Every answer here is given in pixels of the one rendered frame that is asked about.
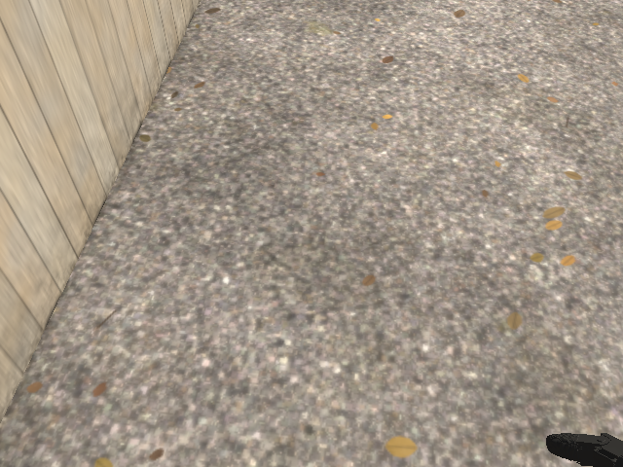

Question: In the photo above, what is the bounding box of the right robot hand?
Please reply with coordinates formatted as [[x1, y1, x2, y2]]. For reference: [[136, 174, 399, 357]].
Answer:
[[546, 433, 623, 467]]

